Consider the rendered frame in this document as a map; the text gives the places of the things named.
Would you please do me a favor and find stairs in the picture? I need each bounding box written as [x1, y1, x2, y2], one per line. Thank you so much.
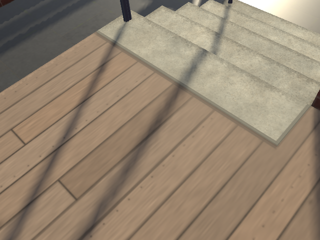
[145, 0, 320, 106]

